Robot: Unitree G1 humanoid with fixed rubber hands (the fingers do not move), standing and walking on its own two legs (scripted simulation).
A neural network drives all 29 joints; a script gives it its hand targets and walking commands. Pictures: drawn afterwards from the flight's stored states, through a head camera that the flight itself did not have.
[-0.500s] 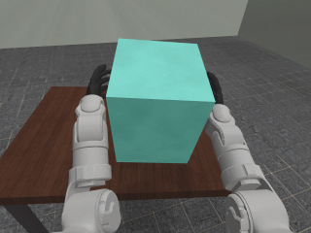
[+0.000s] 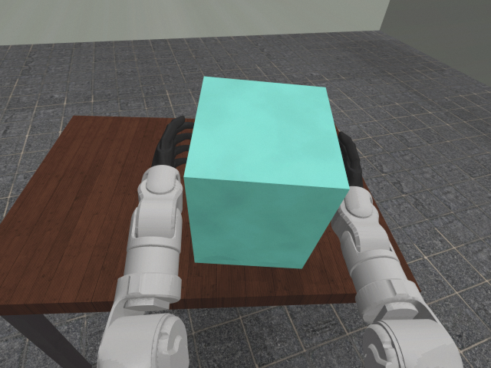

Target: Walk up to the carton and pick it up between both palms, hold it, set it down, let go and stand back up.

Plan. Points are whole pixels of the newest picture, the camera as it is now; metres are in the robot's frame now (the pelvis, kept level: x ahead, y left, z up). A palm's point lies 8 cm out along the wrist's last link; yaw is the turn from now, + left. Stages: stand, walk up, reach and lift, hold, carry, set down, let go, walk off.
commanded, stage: set down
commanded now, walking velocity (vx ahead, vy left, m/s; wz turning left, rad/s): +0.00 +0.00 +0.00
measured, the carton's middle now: (256, 179) +0.41 -0.01 +0.12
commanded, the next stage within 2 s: none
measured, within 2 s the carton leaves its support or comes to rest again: neither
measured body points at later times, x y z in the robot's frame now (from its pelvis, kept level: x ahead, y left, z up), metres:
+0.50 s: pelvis +0.00 +0.00 +0.00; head -0.01 +0.03 +0.45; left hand +0.42 +0.13 +0.13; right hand +0.39 -0.16 +0.12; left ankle +0.02 +0.11 -0.75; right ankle -0.01 -0.12 -0.75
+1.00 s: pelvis +0.01 +0.00 +0.00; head +0.03 +0.03 +0.45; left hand +0.43 +0.13 +0.09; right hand +0.40 -0.17 +0.09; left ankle +0.02 +0.11 -0.75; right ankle -0.01 -0.11 -0.75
